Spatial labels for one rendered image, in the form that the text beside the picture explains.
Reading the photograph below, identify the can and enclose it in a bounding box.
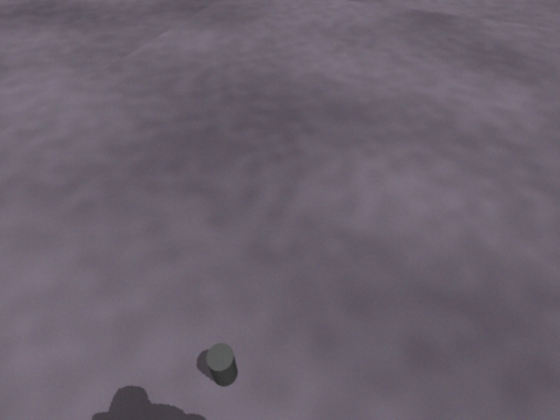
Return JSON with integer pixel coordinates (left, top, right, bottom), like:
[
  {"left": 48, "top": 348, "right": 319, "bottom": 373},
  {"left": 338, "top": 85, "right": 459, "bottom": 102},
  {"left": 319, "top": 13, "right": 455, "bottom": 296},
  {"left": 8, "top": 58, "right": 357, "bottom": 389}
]
[{"left": 206, "top": 343, "right": 237, "bottom": 387}]

